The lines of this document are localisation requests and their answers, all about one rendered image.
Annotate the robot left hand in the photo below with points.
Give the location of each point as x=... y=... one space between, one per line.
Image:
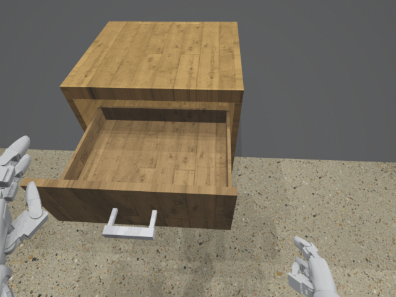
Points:
x=13 y=164

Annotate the drawer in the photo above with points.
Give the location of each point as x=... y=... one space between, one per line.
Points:
x=142 y=158

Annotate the robot right hand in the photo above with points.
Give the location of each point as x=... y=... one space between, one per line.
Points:
x=315 y=275

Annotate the cabinet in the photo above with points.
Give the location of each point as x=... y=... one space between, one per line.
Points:
x=160 y=64

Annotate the left robot forearm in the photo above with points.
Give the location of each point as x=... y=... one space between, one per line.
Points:
x=5 y=275

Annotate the handle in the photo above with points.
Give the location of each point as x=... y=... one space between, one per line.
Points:
x=128 y=232

